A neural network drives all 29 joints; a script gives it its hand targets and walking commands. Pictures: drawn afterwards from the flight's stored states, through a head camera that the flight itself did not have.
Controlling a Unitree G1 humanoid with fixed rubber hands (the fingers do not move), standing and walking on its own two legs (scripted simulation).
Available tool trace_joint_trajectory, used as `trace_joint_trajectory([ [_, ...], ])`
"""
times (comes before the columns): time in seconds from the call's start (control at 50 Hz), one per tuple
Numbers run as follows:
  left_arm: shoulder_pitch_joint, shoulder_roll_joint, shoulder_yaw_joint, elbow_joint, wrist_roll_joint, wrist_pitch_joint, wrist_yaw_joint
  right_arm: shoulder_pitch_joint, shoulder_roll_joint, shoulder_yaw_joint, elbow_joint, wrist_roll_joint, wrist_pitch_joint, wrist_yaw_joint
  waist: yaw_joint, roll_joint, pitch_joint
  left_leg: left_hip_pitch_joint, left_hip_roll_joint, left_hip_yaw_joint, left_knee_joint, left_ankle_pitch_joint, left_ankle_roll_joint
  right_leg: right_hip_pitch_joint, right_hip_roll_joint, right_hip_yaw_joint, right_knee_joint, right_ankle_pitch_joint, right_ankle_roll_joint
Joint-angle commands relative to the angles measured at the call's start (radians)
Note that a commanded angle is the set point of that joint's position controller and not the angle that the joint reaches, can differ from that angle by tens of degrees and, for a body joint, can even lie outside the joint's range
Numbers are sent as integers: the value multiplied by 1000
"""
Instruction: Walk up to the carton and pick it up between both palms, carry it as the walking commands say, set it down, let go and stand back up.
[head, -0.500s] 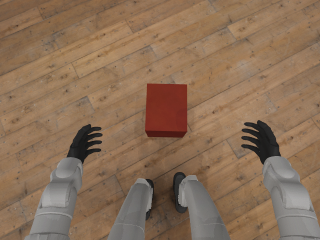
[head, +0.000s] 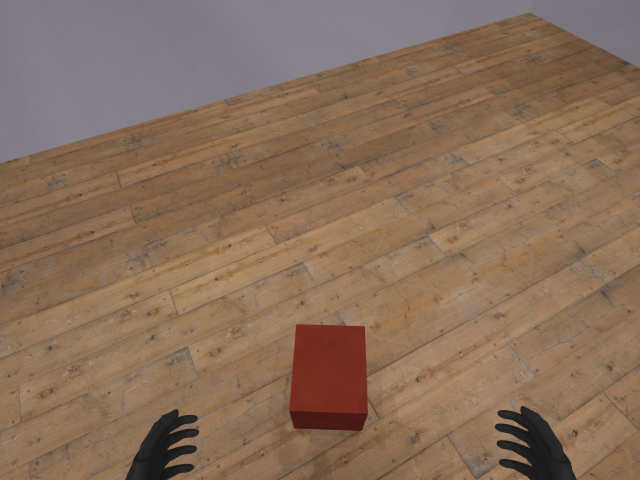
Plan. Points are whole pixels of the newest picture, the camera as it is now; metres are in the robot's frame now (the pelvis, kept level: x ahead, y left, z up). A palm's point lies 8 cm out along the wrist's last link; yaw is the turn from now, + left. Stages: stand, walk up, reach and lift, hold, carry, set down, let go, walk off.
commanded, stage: let go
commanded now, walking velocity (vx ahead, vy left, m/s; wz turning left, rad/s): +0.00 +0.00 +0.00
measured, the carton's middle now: (329, 377) +0.47 +0.00 -0.67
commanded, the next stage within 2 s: stand in 0.28 s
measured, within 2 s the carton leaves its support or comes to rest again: neither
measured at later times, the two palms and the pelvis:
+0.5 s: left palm out of the picture +0.15 +0.27 -0.09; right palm out of the picture +0.15 -0.25 -0.06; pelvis +0.02 +0.01 +0.00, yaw +0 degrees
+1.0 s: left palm out of the picture +0.10 +0.29 -0.09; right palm out of the picture +0.10 -0.25 -0.07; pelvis -0.01 +0.01 +0.00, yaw +0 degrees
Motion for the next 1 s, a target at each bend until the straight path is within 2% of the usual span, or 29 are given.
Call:
trace_joint_trajectory([
  [0.0,11,141,9,-115,70,-42,-6,12,-102,80,-85,-68,-38,7,26,-45,-197,64,13,35,-112,229,-18,419,-70,99,-97,415,81],
  [0.02,-7,146,8,-131,73,-38,-6,0,-105,67,-87,-73,-37,5,21,-29,-204,87,13,25,-109,241,-20,409,-66,98,-98,413,76],
  [0.04,7,150,10,-114,72,-30,-8,3,-102,74,-83,-71,-30,4,26,-52,-197,83,8,29,-113,239,-20,416,-69,101,-101,438,81],
  [0.08,8,150,17,-119,83,-23,-6,11,-104,66,-69,-75,-25,1,22,-26,-186,98,8,21,-112,260,-21,407,-67,102,-102,452,80],
  [0.14,-3,154,6,-124,76,-21,-5,-3,-98,70,-67,-70,-21,1,23,-40,-197,95,7,16,-109,255,-18,428,-67,106,-95,464,84],
  [0.16,-23,157,4,-135,80,-23,-3,-17,-90,79,-65,-64,-22,1,29,-8,-185,103,11,11,-103,255,-16,405,-71,104,-96,442,83],
  [0.18,-14,156,13,-103,78,-21,1,-23,-95,77,-55,-61,-15,-4,35,-18,-186,104,14,6,-107,264,-15,415,-67,98,-95,433,83],
  [0.2,-20,163,17,-115,78,-27,7,-18,-99,73,-57,-59,-17,-7,28,-28,-206,107,12,3,-103,302,-14,417,-63,100,-88,477,83],
  [0.22,-27,164,25,-120,82,-29,15,-25,-103,72,-67,-56,-22,-13,39,-20,-236,93,10,2,-95,315,-16,444,-67,102,-77,508,80],
  [0.24,-20,164,20,-116,81,-23,21,-19,-114,71,-53,-55,-15,-18,39,-26,-223,100,14,2,-96,323,-15,434,-61,98,-74,509,77],
  [0.26,-29,154,20,-134,79,-15,32,-32,-130,61,-56,-54,-19,-26,42,-8,-242,124,19,3,-94,342,-23,417,-55,97,-77,490,75],
  [0.28,-24,260,24,69,81,-57,69,-32,-204,29,106,-115,-61,-51,52,-6,-442,124,87,16,-22,495,-30,363,-109,68,-35,558,56],
  [0.3,-32,267,25,79,85,-77,82,-33,-231,12,111,-119,-79,-55,42,-2,-460,153,92,2,-17,506,-21,353,-108,84,-37,537,54],
  [0.36,-58,247,7,135,104,-109,89,-8,-212,8,153,-136,-102,-61,11,9,-391,151,112,-32,-39,386,-2,277,-120,104,-64,415,47],
  [0.38,-72,251,12,143,100,-115,87,-24,-226,3,158,-142,-108,-62,12,43,-358,132,112,-35,-40,379,5,250,-122,108,-73,390,45],
  [0.46,-46,242,24,207,99,-142,93,-23,-226,-9,203,-149,-131,-76,24,34,-291,87,121,-61,-59,333,22,206,-129,126,-90,317,37],
  [0.48,-61,249,22,218,101,-151,94,-15,-219,-10,206,-144,-135,-78,11,39,-281,86,122,-67,-61,309,20,190,-130,136,-101,293,33],
  [0.52,-68,253,26,223,105,-163,95,-1,-223,-8,221,-149,-147,-81,7,55,-254,65,128,-80,-73,254,29,170,-133,141,-116,243,28],
  [0.56,-79,269,30,235,111,-171,95,-13,-235,-11,216,-153,-155,-81,8,36,-207,42,131,-100,-86,231,30,141,-125,146,-126,183,24],
  [0.62,-69,278,32,248,107,-175,93,-17,-242,-12,221,-153,-165,-80,18,78,-188,6,134,-109,-109,172,34,135,-126,149,-132,127,15],
  [0.64,-74,279,32,251,106,-177,93,-24,-243,-11,224,-148,-166,-79,23,59,-173,-12,132,-112,-117,153,33,136,-119,145,-130,128,16],
  [0.66,-83,290,33,251,103,-177,92,-20,-243,-11,223,-150,-167,-80,18,84,-164,-22,134,-114,-127,140,34,125,-119,141,-124,112,17],
  [0.72,-70,292,33,262,105,-185,89,-20,-253,-14,222,-150,-173,-77,23,63,-131,-48,137,-129,-138,83,43,107,-116,150,-139,55,11],
  [0.76,-84,301,35,271,103,-187,86,-14,-251,-13,223,-149,-178,-76,18,83,-119,-44,131,-136,-137,70,48,87,-118,159,-140,41,6],
  [0.8,-69,305,38,280,100,-186,87,-17,-252,-14,220,-150,-181,-75,28,70,-104,-56,137,-149,-151,59,52,89,-116,162,-141,16,3],
  [0.84,-72,296,31,285,99,-191,84,-4,-259,-18,226,-147,-183,-77,20,86,-79,-70,131,-145,-151,38,51,75,-118,167,-149,7,2],
  [0.9,-69,311,32,302,100,-195,85,-2,-255,-18,235,-148,-184,-77,18,74,-74,-58,123,-137,-134,44,53,70,-123,182,-166,-12,-5],
  [0.92,-74,315,31,304,99,-197,85,1,-258,-17,237,-147,-183,-76,20,36,-73,-56,124,-135,-131,55,54,65,-132,192,-172,-22,-10],
  [0.98,-63,315,28,317,95,-196,85,17,-259,-18,259,-141,-186,-76,18,65,-92,-36,128,-142,-130,102,56,78,-137,191,-158,9,-16],
])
